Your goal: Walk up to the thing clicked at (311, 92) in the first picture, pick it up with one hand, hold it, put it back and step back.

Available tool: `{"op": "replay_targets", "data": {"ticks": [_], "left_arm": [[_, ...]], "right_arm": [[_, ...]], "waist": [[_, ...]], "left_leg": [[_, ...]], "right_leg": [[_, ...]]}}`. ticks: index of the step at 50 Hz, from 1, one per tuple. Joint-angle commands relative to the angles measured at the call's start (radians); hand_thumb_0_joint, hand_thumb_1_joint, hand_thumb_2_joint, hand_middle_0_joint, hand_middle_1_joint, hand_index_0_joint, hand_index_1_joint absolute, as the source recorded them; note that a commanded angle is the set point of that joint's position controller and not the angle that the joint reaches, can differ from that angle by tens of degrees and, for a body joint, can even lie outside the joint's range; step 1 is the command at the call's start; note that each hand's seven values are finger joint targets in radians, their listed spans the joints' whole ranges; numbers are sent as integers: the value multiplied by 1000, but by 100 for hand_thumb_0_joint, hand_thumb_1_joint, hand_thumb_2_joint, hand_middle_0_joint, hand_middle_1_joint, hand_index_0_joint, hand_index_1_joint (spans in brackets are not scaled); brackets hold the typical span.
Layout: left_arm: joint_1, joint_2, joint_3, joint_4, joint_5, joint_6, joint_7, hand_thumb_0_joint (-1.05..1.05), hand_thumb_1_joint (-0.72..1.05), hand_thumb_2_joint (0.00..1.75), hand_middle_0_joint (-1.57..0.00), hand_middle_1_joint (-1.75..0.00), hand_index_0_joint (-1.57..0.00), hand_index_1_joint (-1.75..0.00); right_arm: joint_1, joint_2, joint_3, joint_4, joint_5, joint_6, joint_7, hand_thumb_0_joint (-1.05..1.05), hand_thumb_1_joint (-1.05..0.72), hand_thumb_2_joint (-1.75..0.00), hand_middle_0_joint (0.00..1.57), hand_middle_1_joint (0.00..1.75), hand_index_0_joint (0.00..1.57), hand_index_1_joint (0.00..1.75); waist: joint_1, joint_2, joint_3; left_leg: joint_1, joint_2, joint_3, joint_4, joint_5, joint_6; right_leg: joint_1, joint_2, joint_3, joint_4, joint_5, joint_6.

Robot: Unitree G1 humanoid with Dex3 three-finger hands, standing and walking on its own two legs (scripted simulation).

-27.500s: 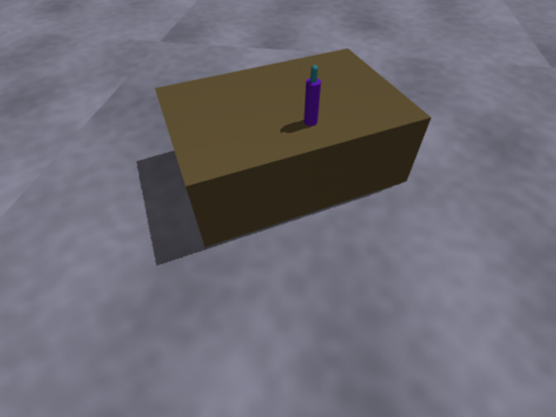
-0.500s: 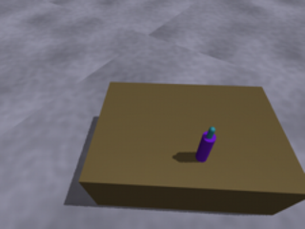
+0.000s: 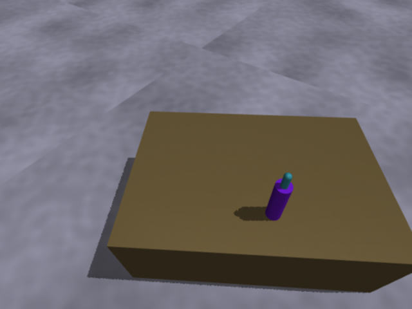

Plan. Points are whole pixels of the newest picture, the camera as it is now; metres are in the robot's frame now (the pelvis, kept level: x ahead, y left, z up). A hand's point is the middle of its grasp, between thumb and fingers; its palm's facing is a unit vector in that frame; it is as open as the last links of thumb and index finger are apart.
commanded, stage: stand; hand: right
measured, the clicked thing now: (280, 196) +0.50 -0.21 -0.27
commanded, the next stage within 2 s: step back in 0.58 s
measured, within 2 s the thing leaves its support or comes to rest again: neither
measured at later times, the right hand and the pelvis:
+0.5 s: hand out of the picture +0.07 -0.26 -0.16, palm faces -0.03 +0.94 -0.35, open 7.4 cm; pelvis +0.00 +0.00 +0.00, yaw +0 degrees
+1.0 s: hand out of the picture -0.02 -0.22 -0.15, palm faces -0.06 +0.89 -0.45, open 7.4 cm; pelvis -0.07 +0.06 -0.02, yaw +1 degrees
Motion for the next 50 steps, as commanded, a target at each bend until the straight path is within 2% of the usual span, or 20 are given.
{"op": "replay_targets", "data": {"ticks": [1, 12, 26, 28, 29, 31, 33, 34, 35, 36, 38, 40, 42, 43, 44, 45, 46, 47, 48, 50], "left_arm": [[-44, 211, 43, -57, -1, -26, 12, 0, 90, 90, -20, -30, -20, -30], [-39, 213, 40, -57, 1, -27, 14, 0, 90, 90, -20, -30, -20, -30], [-34, 210, 41, -58, -1, -27, 13, 0, 90, 90, -20, -30, -20, -30], [-34, 211, 42, -59, 0, -27, 14, 0, 90, 90, -20, -30, -20, -30], [-25, 262, 95, -76, -17, -15, 18, 0, 90, 90, -20, -30, -20, -30], [-1, 264, 104, -98, -21, -6, 22, 0, 90, 90, -20, -30, -20, -30], [-20, 277, 117, -135, -20, 2, 22, 0, 90, 90, -20, -30, -20, -30], [-39, 287, 119, -158, -12, 7, 23, 0, 90, 90, -20, -30, -20, -30], [-67, 286, 121, -179, -2, 11, 26, 0, 90, 90, -20, -30, -20, -30], [-82, 293, 124, -206, 13, 12, 27, 0, 90, 90, -20, -30, -20, -30], [-152, 286, 119, -245, 20, 15, 30, 0, 90, 90, -20, -30, -20, -30], [-161, 278, 115, -266, 25, 20, 32, 0, 90, 90, -20, -30, -20, -30], [-174, 273, 108, -289, 14, 32, 30, 0, 90, 90, -20, -30, -20, -30], [-150, 242, 100, -297, 5, 45, 27, 0, 90, 90, -20, -30, -20, -30], [-107, 174, 90, -313, -8, 54, 29, 0, 90, 90, -20, -30, -20, -30], [-88, 177, 97, -307, -6, 60, 39, 0, 90, 90, -20, -30, -20, -30], [-100, 214, 106, -291, 3, 63, 51, 0, 90, 90, -20, -30, -20, -30], [-112, 229, 114, -284, 4, 67, 54, 0, 90, 90, -20, -30, -20, -30], [-51, 225, 110, -269, -7, 67, 53, 0, 90, 90, -20, -30, -20, -30], [4, 226, 111, -264, -12, 63, 47, 0, 90, 90, -20, -30, -20, -30]], "right_arm": [[-20, -211, -45, -51, 2, -18, -11, 0, -90, -90, 20, 30, 20, 30], [-21, -210, -48, -48, 2, -15, -10, 0, -90, -90, 20, 30, 20, 30], [-14, -214, -46, -52, 2, -17, -9, 0, -90, -90, 20, 30, 20, 30], [-21, -215, -48, -55, 2, -18, -10, 0, -90, -90, 20, 30, 20, 30], [-51, -255, -64, -77, 7, 0, -8, 0, -90, -90, 20, 30, 20, 30], [-24, -229, -65, -102, 21, 8, -8, 0, -90, -90, 20, 30, 20, 30], [9, -218, -72, -129, 26, 20, -9, 0, -90, -90, 20, 30, 20, 30], [10, -214, -77, -144, 22, 29, -8, 0, -90, -90, 20, 30, 20, 30], [22, -206, -83, -152, 18, 38, -8, 0, -90, -90, 20, 30, 20, 30], [44, -212, -89, -164, 13, 47, -6, 0, -90, -90, 20, 30, 20, 30], [87, -213, -96, -185, 18, 54, -1, 0, -90, -90, 20, 30, 20, 30], [114, -225, -103, -192, 16, 49, -2, 0, -90, -90, 20, 30, 20, 30], [177, -214, -107, -181, 1, 36, -4, 0, -90, -90, 20, 30, 20, 30], [171, -228, -116, -182, -12, 27, -7, 0, -90, -90, 20, 30, 20, 30], [145, -308, -137, -209, -41, 17, -12, 0, -90, -90, 20, 30, 20, 30], [78, -409, -152, -237, -30, 13, -8, 0, -90, -90, 20, 30, 20, 30], [68, -422, -155, -255, -23, 12, -9, 0, -90, -90, 20, 30, 20, 30], [36, -365, -143, -261, -18, 9, -16, 0, -90, -90, 20, 30, 20, 30], [-34, -320, -128, -271, -18, 8, -25, 0, -90, -90, 20, 30, 20, 30], [-27, -269, -119, -287, -20, 6, -36, 0, -90, -90, 20, 30, 20, 30]], "waist": [[-1, 12, -72], [-3, -2, -60], [-1, 21, -72], [1, 16, -78], [18, 10, 39], [9, -12, -35], [0, -73, -120], [-1, -116, -130], [-5, -165, -118], [-5, -180, -105], [-39, -185, -82], [-37, -191, -95], [-60, -162, -118], [-54, -63, -94], [-27, 176, -85], [-9, 233, -99], [-39, 226, -107], [-24, 157, -81], [28, 139, -83], [42, 157, -88]], "left_leg": [[-34, 93, -51, -50, 178, 45], [-29, 92, -53, -48, 157, 43], [-36, 92, -48, -47, 167, 46], [-34, 93, -49, -44, 190, 45], [-121, 76, -47, 71, 328, 78], [-103, 53, -18, 177, 355, 80], [-115, -5, 13, 322, 253, 75], [-144, -46, 23, 403, 106, 76], [-197, -79, 11, 518, -206, 82], [-214, -70, -35, 622, -339, 91], [-216, -39, -94, 649, -328, 106], [-237, -36, -62, 544, -266, 95], [-198, -38, -8, 273, -94, 81], [-175, -24, -29, 128, 84, 70], [-133, 168, -309, 13, 358, 94], [-124, 284, -451, 24, 534, 195], [-200, 318, -523, 12, 485, 232], [-185, 292, -447, 34, 460, 221], [-105, 246, -336, 76, 494, 225], [-32, 181, -232, 121, 511, 192]], "right_leg": [[50, -110, 77, -31, 186, -38], [25, -106, 78, -45, 148, -37], [50, -110, 78, -33, 191, -38], [52, -110, 75, -27, 206, -38], [-18, -95, 81, 49, 334, -42], [-2, -121, 92, 71, 425, -88], [10, -189, 154, 61, 464, -161], [-8, -241, 209, 46, 451, -205], [-35, -302, 256, 29, 424, -255], [-93, -341, 278, 33, 389, -285], [-175, -310, 225, 76, 343, -260], [-143, -275, 201, 124, 325, -223], [-107, -231, 160, 238, 272, -170], [-141, -161, 123, 336, 156, -131], [-262, 1, 73, 524, -103, -70], [-353, 132, 142, 650, -460, -43], [-317, 145, 256, 770, -519, -38], [-338, 134, 279, 839, -457, -46], [-401, 136, 274, 892, -399, -44], [-418, 120, 243, 892, -303, -32]]}}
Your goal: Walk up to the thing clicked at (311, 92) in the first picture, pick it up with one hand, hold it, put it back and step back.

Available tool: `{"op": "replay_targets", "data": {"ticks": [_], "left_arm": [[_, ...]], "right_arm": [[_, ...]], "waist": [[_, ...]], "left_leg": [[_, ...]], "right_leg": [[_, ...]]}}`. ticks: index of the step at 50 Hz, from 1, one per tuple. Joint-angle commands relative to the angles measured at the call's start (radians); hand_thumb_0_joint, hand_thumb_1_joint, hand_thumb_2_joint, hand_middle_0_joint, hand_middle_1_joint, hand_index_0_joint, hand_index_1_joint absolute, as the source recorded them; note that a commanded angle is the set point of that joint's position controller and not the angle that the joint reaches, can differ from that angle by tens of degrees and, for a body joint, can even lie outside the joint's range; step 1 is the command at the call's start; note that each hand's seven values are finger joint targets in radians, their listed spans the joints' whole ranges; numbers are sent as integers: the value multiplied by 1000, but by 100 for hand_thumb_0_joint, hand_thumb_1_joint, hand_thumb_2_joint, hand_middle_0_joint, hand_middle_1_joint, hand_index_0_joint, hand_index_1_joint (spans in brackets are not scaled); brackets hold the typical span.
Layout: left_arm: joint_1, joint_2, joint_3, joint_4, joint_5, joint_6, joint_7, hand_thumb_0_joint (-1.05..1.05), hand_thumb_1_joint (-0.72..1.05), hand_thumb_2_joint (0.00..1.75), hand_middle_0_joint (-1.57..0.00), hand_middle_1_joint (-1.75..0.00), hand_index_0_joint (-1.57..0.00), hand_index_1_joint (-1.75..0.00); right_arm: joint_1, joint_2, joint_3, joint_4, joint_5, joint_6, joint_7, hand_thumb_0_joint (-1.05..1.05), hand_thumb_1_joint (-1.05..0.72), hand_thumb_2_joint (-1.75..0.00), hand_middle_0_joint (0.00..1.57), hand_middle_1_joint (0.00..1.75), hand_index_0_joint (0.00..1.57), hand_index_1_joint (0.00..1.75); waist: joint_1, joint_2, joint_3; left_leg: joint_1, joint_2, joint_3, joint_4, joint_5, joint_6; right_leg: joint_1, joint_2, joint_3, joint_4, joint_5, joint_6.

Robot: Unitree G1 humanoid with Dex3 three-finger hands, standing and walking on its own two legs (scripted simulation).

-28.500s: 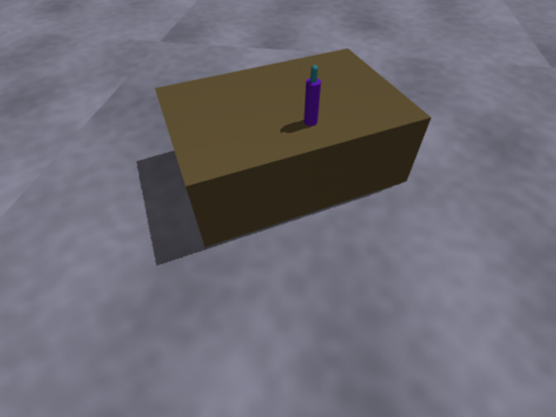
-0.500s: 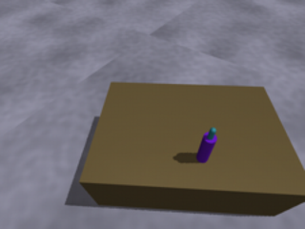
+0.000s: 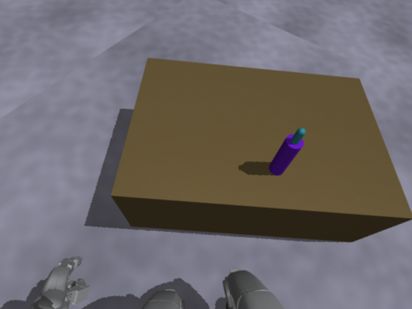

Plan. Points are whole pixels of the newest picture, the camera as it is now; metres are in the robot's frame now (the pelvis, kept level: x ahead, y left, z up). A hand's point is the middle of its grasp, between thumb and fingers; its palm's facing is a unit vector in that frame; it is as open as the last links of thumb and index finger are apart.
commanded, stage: step back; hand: right
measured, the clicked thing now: (287, 151) +0.57 -0.28 -0.25
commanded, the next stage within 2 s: none
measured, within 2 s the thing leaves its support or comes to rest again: neither
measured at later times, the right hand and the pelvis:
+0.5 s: hand out of the picture -0.01 -0.28 -0.14, palm faces +0.05 +0.92 -0.39, open 7.4 cm; pelvis -0.10 -0.01 +0.00, yaw -4 degrees
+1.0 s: hand out of the picture -0.12 -0.27 -0.12, palm faces +0.01 +0.89 -0.45, open 7.4 cm; pelvis -0.24 +0.00 +0.00, yaw -5 degrees
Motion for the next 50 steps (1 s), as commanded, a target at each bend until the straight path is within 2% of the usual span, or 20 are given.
{"op": "replay_targets", "data": {"ticks": [1, 5, 7, 10, 14, 16, 17, 18, 19, 20, 23, 30, 33, 34, 35, 36, 38, 40, 45, 50], "left_arm": [[112, 166, 49, -45, -2, -22, 5, 0, 90, 90, -20, -30, -20, -30], [74, 139, 44, -96, 5, -29, -1, 0, 90, 90, -20, -30, -20, -30], [84, 139, 46, -105, 5, -29, -2, 0, 90, 90, -20, -30, -20, -30], [123, 133, 50, -105, 8, -31, -10, 0, 90, 90, -20, -30, -20, -30], [201, 134, 57, -82, 14, -42, -24, 0, 90, 90, -20, -30, -20, -30], [282, 117, 58, -56, 18, -51, -27, 0, 90, 90, -20, -30, -20, -30], [276, 152, 67, -60, 29, -58, -26, 0, 90, 90, -20, -30, -20, -30], [247, 212, 82, -83, 38, -63, -26, 0, 90, 90, -20, -30, -20, -30], [192, 286, 95, -108, 24, -57, -29, 0, 90, 90, -20, -30, -20, -30], [163, 283, 91, -141, 35, -62, -26, 0, 90, 90, -20, -30, -20, -30], [38, 189, 67, -174, 23, -66, -11, 0, 90, 90, -20, -30, -20, -30], [150, 187, 65, -205, 28, -55, -2, 0, 90, 90, -20, -30, -20, -30], [117, 186, 56, -218, 14, -34, -13, 0, 90, 90, -20, -30, -20, -30], [143, 143, 45, -227, 11, -30, -17, 0, 90, 90, -20, -30, -20, -30], [116, 129, 43, -244, 2, -33, -15, 0, 90, 90, -20, -30, -20, -30], [58, 172, 69, -224, 11, -29, -4, 0, 90, 90, -20, -30, -20, -30], [115, 151, 68, -197, -3, -21, -4, 0, 90, 90, -20, -30, -20, -30], [190, 156, 71, -167, -2, -24, -4, 0, 90, 90, -20, -30, -20, -30], [186, 149, 72, -171, 15, -25, -14, 0, 90, 90, -20, -30, -20, -30], [232, 144, 66, -146, 13, -28, -29, 0, 90, 90, -20, -30, -20, -30]], "right_arm": [[-55, -247, -70, -114, 5, -34, -40, 0, -90, -90, 20, 30, 20, 30], [22, -250, -75, -117, 14, -30, -50, 0, -90, -90, 20, 30, 20, 30], [25, -265, -78, -130, 15, -27, -49, 0, -90, -90, 20, 30, 20, 30], [12, -281, -81, -149, 13, -26, -45, 0, -90, -90, 20, 30, 20, 30], [-30, -295, -80, -170, 14, -22, -35, 0, -90, -90, 20, 30, 20, 30], [-69, -295, -74, -174, 24, -17, -28, 0, -90, -90, 20, 30, 20, 30], [-61, -267, -64, -175, 32, -16, -26, 0, -90, -90, 20, 30, 20, 30], [-60, -234, -53, -189, 38, -18, -24, 0, -90, -90, 20, 30, 20, 30], [-98, -210, -54, -189, 41, -15, -29, 0, -90, -90, 20, 30, 20, 30], [-107, -231, -63, -183, 31, -9, -33, 0, -90, -90, 20, 30, 20, 30], [14, -221, -51, -143, 42, -12, -32, 0, -90, -90, 20, 30, 20, 30], [21, -206, -42, -171, 20, -32, -33, 0, -90, -90, 20, 30, 20, 30], [101, -216, -65, -139, 11, -45, -28, 0, -90, -90, 20, 30, 20, 30], [90, -268, -79, -152, -4, -52, -31, 0, -90, -90, 20, 30, 20, 30], [33, -400, -101, -175, 4, -50, -21, 0, -90, -90, 20, 30, 20, 30], [43, -419, -106, -179, 1, -52, -22, 0, -90, -90, 20, 30, 20, 30], [-31, -329, -78, -177, 5, -55, -35, 0, -90, -90, 20, 30, 20, 30], [-53, -288, -71, -187, 7, -52, -42, 0, -90, -90, 20, 30, 20, 30], [0, -269, -74, -194, 8, -45, -44, 0, -90, -90, 20, 30, 20, 30], [-31, -315, -86, -215, 2, -30, -38, 0, -90, -90, 20, 30, 20, 30]], "waist": [[48, 214, -251], [-10, 190, -230], [-23, 193, -236], [-18, 205, -251], [6, 219, -288], [55, 201, -302], [46, 136, -294], [33, -14, -250], [73, -186, -183], [78, -165, -114], [-12, -64, -137], [63, -107, -241], [19, -32, -258], [33, 69, -259], [32, 322, -238], [-28, 290, -221], [38, 146, -217], [62, 194, -209], [4, 205, -228], [14, 283, -269]], "left_leg": [[255, 251, -220, -190, 666, 117], [342, 268, -203, -169, 745, 140], [335, 307, -230, -172, 698, 194], [278, 317, -235, -190, 573, 198], [191, 300, -229, -171, 415, 168], [120, 256, -167, -109, 387, 109], [13, 210, -145, -77, 304, 59], [-138, 98, -98, 16, 138, 0], [-146, -63, 1, 227, -188, -39], [-143, -60, -92, 424, -302, -48], [-176, -95, -135, 511, -164, -39], [-150, 0, -31, 98, -162, -54], [63, 5, 7, -237, 195, -28], [141, 145, -180, -272, 298, 19], [91, 372, -469, -307, 440, 165], [-29, 444, -577, -322, 442, 269], [42, 324, -338, -246, 539, 194], [84, 306, -254, -217, 578, 191], [221, 291, -235, -217, 469, 198], [140, 306, -210, -234, 272, 182]], "right_leg": [[-52, 1, 20, 184, 59, 12], [-54, -5, -10, 21, 28, 43], [-12, -21, -26, -51, 7, 44], [61, -42, -68, -154, 23, 32], [196, -83, -137, -389, 86, 3], [316, -88, -173, -607, 276, -25], [372, -136, -94, -620, 333, -44], [381, -265, 101, -660, 354, -109], [219, -437, 270, -744, 417, -265], [102, -500, 344, -765, 480, -315], [201, -323, 33, -663, 683, -198], [462, -341, 9, -508, 808, -191], [325, -275, -52, -393, 624, -114], [183, -209, -73, -320, 433, -65], [54, -27, -186, -163, 45, -11], [92, -17, -48, 58, -137, -2], [11, 8, 50, 202, -52, -20], [-11, 2, 24, 268, 6, -6], [-34, -11, -17, 108, 23, 55], [135, -80, -111, -214, 24, 34]]}}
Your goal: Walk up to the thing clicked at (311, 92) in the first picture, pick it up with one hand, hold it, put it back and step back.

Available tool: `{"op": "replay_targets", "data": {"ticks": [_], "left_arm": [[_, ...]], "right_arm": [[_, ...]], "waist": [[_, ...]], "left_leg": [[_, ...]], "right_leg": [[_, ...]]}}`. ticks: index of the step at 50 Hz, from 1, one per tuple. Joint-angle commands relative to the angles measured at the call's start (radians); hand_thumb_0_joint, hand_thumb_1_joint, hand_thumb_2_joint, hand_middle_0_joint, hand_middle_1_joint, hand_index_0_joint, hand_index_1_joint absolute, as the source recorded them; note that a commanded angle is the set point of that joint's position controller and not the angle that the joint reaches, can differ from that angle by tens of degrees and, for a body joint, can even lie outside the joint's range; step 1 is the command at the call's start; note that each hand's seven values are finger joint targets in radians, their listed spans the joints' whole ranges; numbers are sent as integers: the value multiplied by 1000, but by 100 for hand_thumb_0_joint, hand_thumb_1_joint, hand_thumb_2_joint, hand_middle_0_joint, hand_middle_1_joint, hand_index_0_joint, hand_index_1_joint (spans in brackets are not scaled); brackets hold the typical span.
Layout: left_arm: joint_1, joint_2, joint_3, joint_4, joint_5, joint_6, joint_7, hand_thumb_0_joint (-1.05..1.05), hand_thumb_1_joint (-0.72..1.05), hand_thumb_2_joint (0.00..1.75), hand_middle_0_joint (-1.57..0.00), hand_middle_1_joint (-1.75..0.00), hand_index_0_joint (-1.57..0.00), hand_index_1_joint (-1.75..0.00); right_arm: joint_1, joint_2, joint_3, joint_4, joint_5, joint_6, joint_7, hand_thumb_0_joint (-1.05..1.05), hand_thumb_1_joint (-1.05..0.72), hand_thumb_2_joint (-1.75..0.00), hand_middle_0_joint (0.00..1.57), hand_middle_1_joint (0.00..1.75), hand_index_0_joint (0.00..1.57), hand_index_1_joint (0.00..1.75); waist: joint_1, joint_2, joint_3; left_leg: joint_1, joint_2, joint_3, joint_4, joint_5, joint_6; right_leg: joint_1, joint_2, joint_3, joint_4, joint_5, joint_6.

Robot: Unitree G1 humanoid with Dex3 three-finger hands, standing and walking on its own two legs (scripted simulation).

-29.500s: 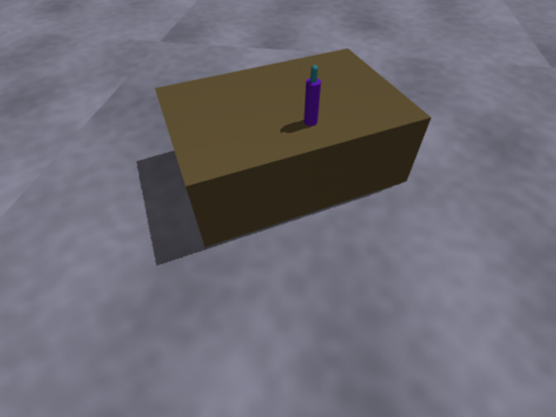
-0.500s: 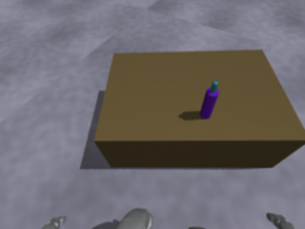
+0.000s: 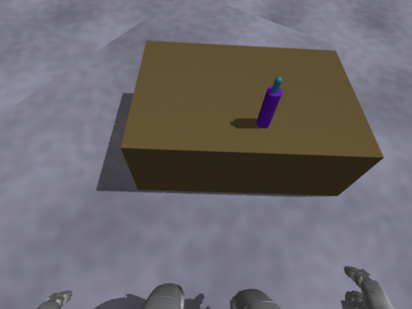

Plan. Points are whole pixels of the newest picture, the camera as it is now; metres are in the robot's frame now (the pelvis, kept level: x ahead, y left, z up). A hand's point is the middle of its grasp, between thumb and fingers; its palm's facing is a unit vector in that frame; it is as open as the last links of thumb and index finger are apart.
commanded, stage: step back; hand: right
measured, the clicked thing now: (270, 102) +0.83 -0.22 -0.25
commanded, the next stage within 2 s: stand in 1.98 s
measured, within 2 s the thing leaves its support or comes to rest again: neither
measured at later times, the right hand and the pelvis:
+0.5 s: hand out of the picture -0.06 -0.30 -0.16, palm faces -0.16 +0.90 -0.40, open 7.4 cm; pelvis -0.16 -0.04 -0.01, yaw +6 degrees
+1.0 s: hand out of the picture -0.20 -0.36 -0.16, palm faces -0.14 +0.91 -0.39, open 7.4 cm; pelvis -0.31 -0.10 +0.00, yaw +4 degrees
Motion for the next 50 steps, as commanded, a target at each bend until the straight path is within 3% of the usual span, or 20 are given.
{"op": "replay_targets", "data": {"ticks": [1, 4, 6, 7, 11, 16, 19, 21, 22, 23, 24, 28, 33, 37, 38, 39, 40, 41, 44, 50], "left_arm": [[87, 146, 43, -46, 1, -38, -5, 0, 90, 90, -20, -30, -20, -30], [198, 148, 55, 32, 13, -44, -9, 0, 90, 90, -20, -30, -20, -30], [128, 300, 92, -26, 35, -48, -9, 0, 90, 90, -20, -30, -20, -30], [47, 363, 97, -67, 37, -47, -3, 0, 90, 90, -20, -30, -20, -30], [-115, 202, 56, -109, 33, -68, 15, 0, 90, 90, -20, -30, -20, -30], [-16, 207, 54, -120, 31, -64, 32, 0, 90, 90, -20, -30, -20, -30], [-30, 208, 47, -127, 14, -51, 33, 0, 90, 90, -20, -30, -20, -30], [-47, 188, 31, -134, 7, -37, 24, 0, 90, 90, -20, -30, -20, -30], [-21, 147, 18, -137, 5, -34, 20, 0, 90, 90, -20, -30, -20, -30], [-49, 134, 12, -154, -8, -36, 20, 0, 90, 90, -20, -30, -20, -30], [-118, 178, 39, -141, 1, -32, 30, 0, 90, 90, -20, -30, -20, -30], [-22, 158, 39, -80, -14, -24, 22, 0, 90, 90, -20, -30, -20, -30], [-27, 139, 29, -66, 0, -41, 13, 0, 90, 90, -20, -30, -20, -30], [109, 132, 28, 28, 7, -64, 11, 0, 90, 90, -20, -30, -20, -30], [109, 162, 38, 38, 23, -71, 16, 0, 90, 90, -20, -30, -20, -30], [107, 260, 65, 20, 39, -79, 17, 0, 90, 90, -20, -30, -20, -30], [34, 366, 84, -17, 38, -73, 19, 0, 90, 90, -20, -30, -20, -30], [-16, 354, 80, -38, 31, -82, 22, 0, 90, 90, -20, -30, -20, -30], [-117, 219, 43, -42, 33, -98, 29, 0, 90, 90, -20, -30, -20, -30], [30, 253, 59, -4, 36, -113, 23, 0, 90, 90, -20, -30, -20, -30]], "right_arm": [[17, -315, -100, -64, -1, 3, -12, 0, -90, -90, 20, 30, 20, 30], [-8, -309, -96, -68, 7, 23, -6, 0, -90, -90, 20, 30, 20, 30], [-34, -181, -61, -104, 24, 16, -10, 0, -90, -90, 20, 30, 20, 30], [-61, -226, -82, -97, 16, 19, -24, 0, -90, -90, 20, 30, 20, 30], [76, -219, -69, -23, 26, 5, -21, 0, -90, -90, 20, 30, 20, 30], [58, -203, -60, -38, 14, 2, -18, 0, -90, -90, 20, 30, 20, 30], [123, -188, -61, -12, 6, -6, -14, 0, -90, -90, 20, 30, 20, 30], [179, -204, -74, 25, 6, -9, -13, 0, -90, -90, 20, 30, 20, 30], [163, -255, -88, 21, -4, -11, -15, 0, -90, -90, 20, 30, 20, 30], [101, -380, -107, -6, 7, -6, -6, 0, -90, -90, 20, 30, 20, 30], [100, -412, -114, -16, 1, -8, -6, 0, -90, -90, 20, 30, 20, 30], [10, -297, -76, -22, 1, -11, -26, 0, -90, -90, 20, 30, 20, 30], [34, -275, -80, -26, -14, 11, -17, 0, -90, -90, 20, 30, 20, 30], [-11, -307, -82, -27, 4, 36, -5, 0, -90, -90, 20, 30, 20, 30], [-5, -258, -69, -26, 8, 39, 1, 0, -90, -90, 20, 30, 20, 30], [-5, -184, -46, -50, 12, 33, 1, 0, -90, -90, 20, 30, 20, 30], [-67, -195, -61, -70, 11, 34, -17, 0, -90, -90, 20, 30, 20, 30], [-70, -238, -79, -55, 13, 38, -19, 0, -90, -90, 20, 30, 20, 30], [29, -220, -66, 12, 19, 27, -12, 0, -90, -90, 20, 30, 20, 30], [-25, -228, -71, 22, -9, 11, 10, 0, -90, -90, 20, 30, 20, 30]], "waist": [[-17, 263, -269], [28, 231, -284], [46, -198, -139], [69, -238, -82], [-48, -111, -102], [33, -141, -166], [9, -154, -222], [-15, -65, -239], [4, 39, -249], [5, 266, -239], [-58, 271, -225], [24, 156, -191], [-26, 222, -203], [23, 256, -297], [22, 179, -269], [28, -100, -221], [74, -217, -169], [52, -149, -118], [-32, -43, -124], [70, -115, -140]], "left_leg": [[195, 222, -226, -159, 40, 188], [26, 155, -181, -95, -78, 105], [-261, -127, -70, 216, -352, -16], [-182, -114, -133, 458, -440, -42], [-136, -155, -146, 591, -271, -30], [-153, -87, -91, 370, -350, -40], [-33, -63, -27, 64, -267, -20], [124, -67, -1, -161, 2, -4], [205, 69, -188, -179, 136, 44], [170, 286, -454, -200, 264, 199], [47, 383, -583, -225, 313, 310], [57, 243, -275, -121, 406, 228], [196, 218, -246, -112, 269, 223], [111, 168, -179, -30, 113, 141], [-20, 114, -152, 41, -35, 86], [-248, -49, -89, 221, -260, 18], [-218, -117, -155, 426, -444, -27], [-176, -84, -239, 566, -425, -38], [-153, -135, -184, 609, -269, -27], [-185, -43, -115, 302, -339, -50]], "right_leg": [[58, -59, -104, -301, 17, -30], [253, -55, -172, -593, 172, -81], [122, -354, 305, -770, 6, -202], [-114, -513, 440, -833, 43, -339], [3, -281, 19, -623, 532, -201], [251, -350, 49, -546, 712, -247], [294, -331, 28, -450, 760, -222], [191, -281, -24, -370, 609, -165], [56, -223, -48, -303, 433, -120], [-69, -51, -187, -152, 78, -62], [-34, -38, -81, 66, -154, -49], [-82, 1, 23, 247, -37, -58], [-59, -34, -74, -125, -42, -17], [197, -36, -199, -601, 193, -58], [253, -83, -100, -635, 217, -75], [264, -274, 216, -703, 95, -137], [3, -501, 425, -777, 125, -318], [-106, -524, 438, -786, 129, -349], [-2, -297, 63, -618, 413, -201], [218, -344, 161, -667, -11, -242]]}}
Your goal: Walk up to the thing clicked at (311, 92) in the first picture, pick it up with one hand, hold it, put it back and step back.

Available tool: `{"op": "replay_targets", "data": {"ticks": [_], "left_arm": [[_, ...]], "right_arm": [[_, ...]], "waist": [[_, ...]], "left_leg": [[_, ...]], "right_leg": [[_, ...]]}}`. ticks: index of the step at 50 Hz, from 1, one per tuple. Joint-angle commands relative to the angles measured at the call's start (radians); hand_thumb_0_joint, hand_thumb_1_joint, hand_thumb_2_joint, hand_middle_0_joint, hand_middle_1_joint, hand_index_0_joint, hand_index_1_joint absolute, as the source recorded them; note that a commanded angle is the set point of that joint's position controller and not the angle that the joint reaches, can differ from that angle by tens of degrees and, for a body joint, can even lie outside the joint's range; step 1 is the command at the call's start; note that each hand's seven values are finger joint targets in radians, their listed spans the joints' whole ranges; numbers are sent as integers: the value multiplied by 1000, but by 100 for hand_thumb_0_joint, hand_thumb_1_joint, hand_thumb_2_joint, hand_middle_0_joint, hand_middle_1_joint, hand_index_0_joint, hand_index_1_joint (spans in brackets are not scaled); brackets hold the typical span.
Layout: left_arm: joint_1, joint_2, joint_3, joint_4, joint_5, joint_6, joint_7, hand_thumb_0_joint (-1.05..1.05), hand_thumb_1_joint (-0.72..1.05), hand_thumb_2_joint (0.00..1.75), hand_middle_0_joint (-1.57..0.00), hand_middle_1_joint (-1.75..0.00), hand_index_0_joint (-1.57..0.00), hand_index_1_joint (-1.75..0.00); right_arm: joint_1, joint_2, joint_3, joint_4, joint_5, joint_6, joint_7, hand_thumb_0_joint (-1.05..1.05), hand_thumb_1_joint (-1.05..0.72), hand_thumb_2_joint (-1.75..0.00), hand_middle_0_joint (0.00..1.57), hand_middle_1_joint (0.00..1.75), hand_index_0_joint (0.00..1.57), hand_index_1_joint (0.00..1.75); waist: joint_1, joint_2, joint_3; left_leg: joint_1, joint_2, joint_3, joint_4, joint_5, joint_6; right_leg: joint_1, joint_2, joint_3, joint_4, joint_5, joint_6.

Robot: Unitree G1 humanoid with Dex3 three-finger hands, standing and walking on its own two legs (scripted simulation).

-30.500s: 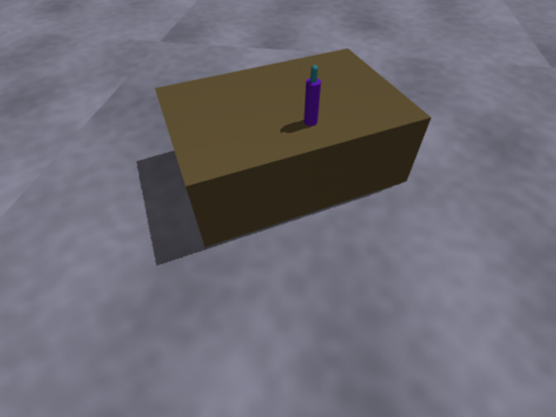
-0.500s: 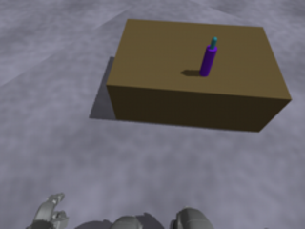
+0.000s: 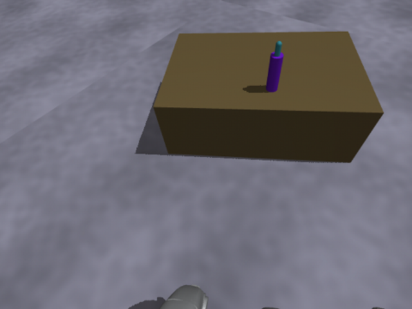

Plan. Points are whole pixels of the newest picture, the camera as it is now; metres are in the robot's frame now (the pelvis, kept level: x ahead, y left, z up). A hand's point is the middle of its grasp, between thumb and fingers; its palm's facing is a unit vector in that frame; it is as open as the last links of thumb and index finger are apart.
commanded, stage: step back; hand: right
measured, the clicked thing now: (275, 67) +1.13 -0.21 -0.24
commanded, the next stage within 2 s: stand in 0.98 s
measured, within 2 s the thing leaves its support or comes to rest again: neither
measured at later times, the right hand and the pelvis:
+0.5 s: hand out of the picture +0.09 -0.24 -0.14, palm faces -0.10 +0.92 -0.37, open 7.4 cm; pelvis -0.01 +0.01 +0.01, yaw +4 degrees
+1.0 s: hand (327, 301) +0.16 -0.20 -0.13, palm faces -0.04 +0.94 -0.33, open 7.4 cm; pelvis +0.03 +0.04 +0.02, yaw +2 degrees
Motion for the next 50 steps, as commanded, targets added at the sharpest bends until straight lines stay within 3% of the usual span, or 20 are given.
{"op": "replay_targets", "data": {"ticks": [1, 3, 5, 6, 7, 8, 10, 16, 17, 18, 19, 20, 27, 28, 29, 30, 31, 34, 39, 50], "left_arm": [[-20, 308, 89, -71, 0, -47, 15, 0, 90, 90, -20, -30, -20, -30], [-73, 314, 83, -76, -4, -40, 9, 0, 90, 90, -20, -30, -20, -30], [-67, 260, 52, -72, -8, -30, 3, 0, 90, 90, -20, -30, -20, -30], [-40, 204, 36, -68, -8, -28, 0, 0, 90, 90, -20, -30, -20, -30], [-106, 180, 31, -66, -31, -31, -1, 0, 90, 90, -20, -30, -20, -30], [-147, 268, 60, -53, -18, -35, 1, 0, 90, 90, -20, -30, -20, -30], [-98, 212, 48, -27, -34, -44, -11, 0, 90, 90, -20, -30, -20, -30], [3, 197, 53, 64, -17, -66, -2, 0, 90, 90, -20, -30, -20, -30], [23, 236, 64, 67, -6, -75, 6, 0, 90, 90, -20, -30, -20, -30], [35, 322, 79, 68, -4, -82, 9, 0, 90, 90, -20, -30, -20, -30], [-15, 341, 81, 46, -4, -85, 4, 0, 90, 90, -20, -30, -20, -30], [-48, 310, 76, 29, -11, -87, 4, 0, 90, 90, -20, -30, -20, -30], [-172, 236, 33, 15, -25, -67, 0, 0, 90, 90, -20, -30, -20, -30], [-153, 203, 17, 15, -28, -61, -1, 0, 90, 90, -20, -30, -20, -30], [-141, 157, 4, 14, -42, -53, -4, 0, 90, 90, -20, -30, -20, -30], [-128, 189, 16, 39, -52, -44, 1, 0, 90, 90, -20, -30, -20, -30], [-120, 199, 17, 57, -45, -45, 1, 0, 90, 90, -20, -30, -20, -30], [-88, 195, 10, 95, -45, -64, 6, 0, 90, 90, -20, -30, -20, -30], [-150, 207, 4, 104, -49, -60, 10, 0, 90, 90, -20, -30, -20, -30], [-194, 181, -18, 143, -44, -58, 8, 0, 90, 90, -20, -30, -20, -30]], "right_arm": [[-87, -160, -52, -72, -16, -39, 9, 0, -90, -90, 20, 30, 20, 30], [-32, -160, -56, -33, -15, -51, 17, 0, -90, -90, 20, 30, 20, 30], [50, -157, -69, 29, -10, -64, 18, 0, -90, -90, 20, 30, 20, 30], [81, -184, -80, 38, -22, -71, 14, 0, -90, -90, 20, 30, 20, 30], [41, -267, -81, 21, -20, -75, 13, 0, -90, -90, 20, 30, 20, 30], [0, -300, -89, 4, -14, -79, 18, 0, -90, -90, 20, 30, 20, 30], [-55, -193, -51, 0, -16, -96, 13, 0, -90, -90, 20, 30, 20, 30], [-83, -150, -38, 9, -2, -66, 21, 0, -90, -90, 20, 30, 20, 30], [-61, -97, -25, 0, 5, -65, 21, 0, -90, -90, 20, 30, 20, 30], [-75, -86, -23, -9, 4, -63, 14, 0, -90, -90, 20, 30, 20, 30], [-68, -142, -42, 8, -3, -63, 6, 0, -90, -90, 20, 30, 20, 30], [-33, -154, -42, 20, 4, -67, 9, 0, -90, -90, 20, 30, 20, 30], [45, -103, -47, 91, -2, -84, 14, 0, -90, -90, 20, 30, 20, 30], [24, -119, -51, 89, -10, -86, 8, 0, -90, -90, 20, 30, 20, 30], [-12, -171, -55, 75, -17, -95, 2, 0, -90, -90, 20, 30, 20, 30], [-79, -222, -54, 62, -6, -95, 4, 0, -90, -90, 20, 30, 20, 30], [-111, -213, -51, 62, -2, -96, 7, 0, -90, -90, 20, 30, 20, 30], [-161, -159, -27, 72, 5, -96, 5, 0, -90, -90, 20, 30, 20, 30], [-142, -145, -27, 112, 16, -89, -4, 0, -90, -90, 20, 30, 20, 30], [-191, -123, -20, 140, 22, -83, 7, 0, -90, -90, 20, 30, 20, 30]], "waist": [[47, -213, -65], [6, -229, -74], [-38, -129, -87], [-52, -4, -107], [-69, 194, -74], [-76, 113, 7], [-17, 29, -3], [17, 63, -58], [23, -64, -66], [34, -203, -57], [21, -144, -2], [1, -81, -2], [-66, -138, -94], [-67, -91, -100], [-47, 57, -111], [-19, 87, -106], [-14, 58, -109], [10, 77, -150], [-24, 47, -201], [-40, -52, -174]], "left_leg": [[-43, 73, 39, -254, -76, -6], [132, 87, 94, -437, -73, 17], [390, 35, 120, -653, 79, 46], [490, 129, -64, -709, -46, 80], [319, 357, -435, -848, -417, 193], [138, 423, -487, -875, -450, 276], [210, 319, -286, -789, -134, 222], [21, 207, -43, -599, -22, 111], [-65, 141, 9, -448, 10, 71], [-138, 27, 53, -273, -90, 48], [-61, 68, 7, -179, -145, 36], [-47, 82, -20, -166, -106, 38], [308, 65, 121, -579, 194, 24], [351, 103, 62, -641, 264, 36], [298, 268, -179, -732, 229, 87], [186, 347, -247, -748, 130, 173], [168, 354, -234, -730, 169, 197], [239, 256, -48, -629, 524, 99], [330, 213, 20, -617, 674, 58], [379, 204, 36, -699, 565, 49]], "right_leg": [[134, -259, 330, -290, -262, -183], [21, -269, 297, -294, -265, -174], [-121, -172, 166, -176, -229, -103], [-248, -117, 102, -39, -224, -64], [-304, 5, -31, 128, -235, 4], [-215, -29, 49, 238, -247, 3], [-185, -42, 79, 195, -141, 0], [247, 38, -21, -230, 36, -2], [305, -79, 191, -316, -54, -35], [247, -274, 497, -427, -256, -127], [83, -384, 567, -442, -303, -214], [93, -361, 507, -415, -219, -223], [-48, -180, 126, -196, 170, -98], [-81, -146, 90, -134, 213, -66], [-89, -62, 43, -48, 124, -8], [-9, 0, 2, -18, -105, 5], [54, -8, 16, -30, -114, 2], [141, -47, 45, -179, 184, -4], [171, -77, 62, -175, 383, -10], [198, -107, 96, -295, 421, 6]]}}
